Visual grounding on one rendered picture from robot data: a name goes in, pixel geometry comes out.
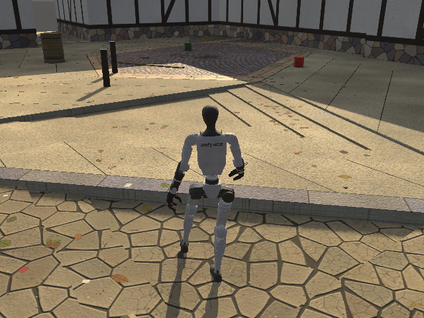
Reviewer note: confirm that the left robot hand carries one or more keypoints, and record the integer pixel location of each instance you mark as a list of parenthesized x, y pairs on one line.
[(170, 201)]

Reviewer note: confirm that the robot right upper arm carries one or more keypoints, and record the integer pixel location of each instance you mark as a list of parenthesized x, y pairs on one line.
[(235, 148)]

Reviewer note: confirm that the robot left upper arm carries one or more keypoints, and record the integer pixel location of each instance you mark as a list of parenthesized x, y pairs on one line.
[(186, 151)]

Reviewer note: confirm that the robot left thigh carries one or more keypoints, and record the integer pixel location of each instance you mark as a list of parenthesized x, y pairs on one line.
[(195, 193)]

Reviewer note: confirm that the left robot shin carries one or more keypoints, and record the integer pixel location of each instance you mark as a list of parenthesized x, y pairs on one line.
[(188, 222)]

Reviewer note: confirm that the right robot hand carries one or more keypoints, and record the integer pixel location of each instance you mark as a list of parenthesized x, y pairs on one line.
[(235, 172)]

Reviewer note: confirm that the robot right forearm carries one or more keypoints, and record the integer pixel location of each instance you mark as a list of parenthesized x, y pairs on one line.
[(240, 170)]

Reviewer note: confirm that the robot left forearm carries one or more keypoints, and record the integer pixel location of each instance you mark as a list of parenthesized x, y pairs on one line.
[(177, 180)]

